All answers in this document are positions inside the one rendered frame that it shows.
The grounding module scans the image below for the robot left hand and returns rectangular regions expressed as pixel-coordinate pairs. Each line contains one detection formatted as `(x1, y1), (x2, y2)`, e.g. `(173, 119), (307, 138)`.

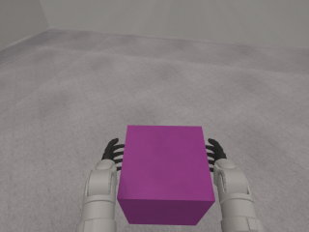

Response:
(101, 138), (125, 171)

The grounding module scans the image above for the robot right hand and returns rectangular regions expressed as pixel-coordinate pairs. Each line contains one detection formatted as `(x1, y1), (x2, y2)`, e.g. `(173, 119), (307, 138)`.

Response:
(205, 138), (227, 172)

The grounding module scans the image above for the carton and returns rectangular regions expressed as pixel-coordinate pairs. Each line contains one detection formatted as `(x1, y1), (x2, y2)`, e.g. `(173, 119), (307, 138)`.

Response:
(117, 125), (215, 226)

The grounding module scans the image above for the robot left forearm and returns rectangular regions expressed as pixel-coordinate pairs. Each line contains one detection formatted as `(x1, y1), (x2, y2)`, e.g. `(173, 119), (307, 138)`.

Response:
(75, 159), (118, 232)

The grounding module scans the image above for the robot right forearm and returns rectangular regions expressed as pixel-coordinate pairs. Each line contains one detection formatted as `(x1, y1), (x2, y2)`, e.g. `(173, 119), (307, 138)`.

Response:
(213, 159), (266, 232)

